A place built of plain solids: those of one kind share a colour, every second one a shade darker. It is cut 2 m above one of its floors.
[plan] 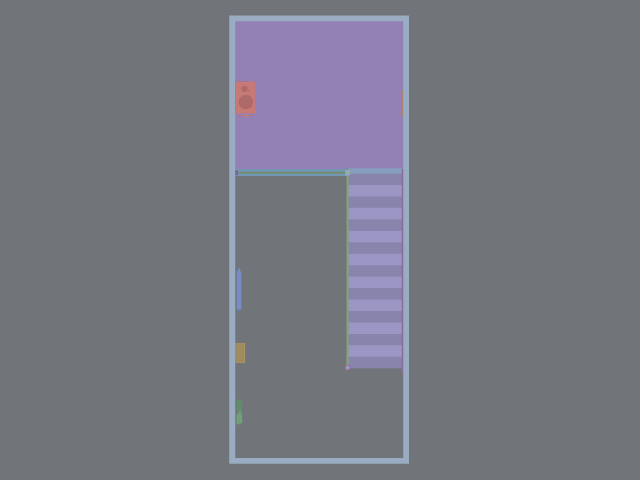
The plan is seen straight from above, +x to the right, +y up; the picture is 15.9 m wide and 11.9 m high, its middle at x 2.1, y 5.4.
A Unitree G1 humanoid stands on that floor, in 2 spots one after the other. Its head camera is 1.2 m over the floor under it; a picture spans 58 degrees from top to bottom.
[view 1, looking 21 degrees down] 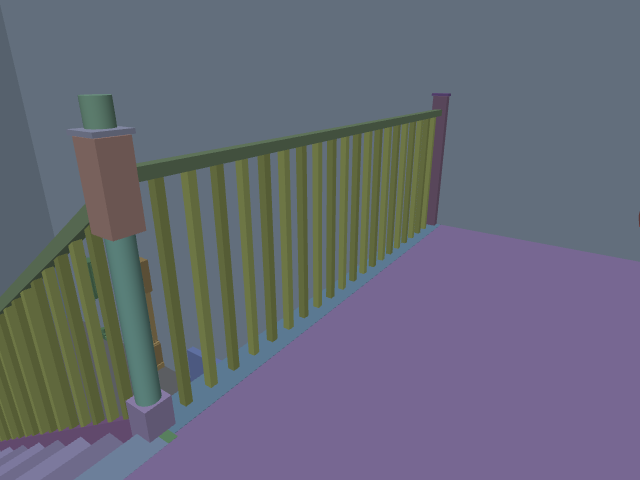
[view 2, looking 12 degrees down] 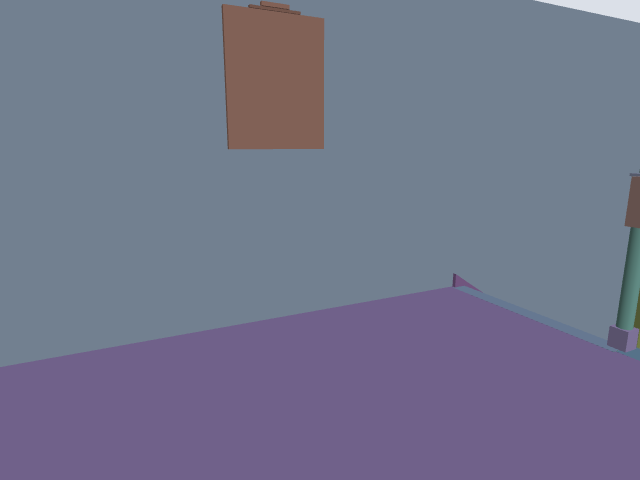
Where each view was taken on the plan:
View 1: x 3.47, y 8.26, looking -146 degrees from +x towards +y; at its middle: bal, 2.25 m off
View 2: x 1.38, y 9.82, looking -26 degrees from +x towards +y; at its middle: wall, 3.17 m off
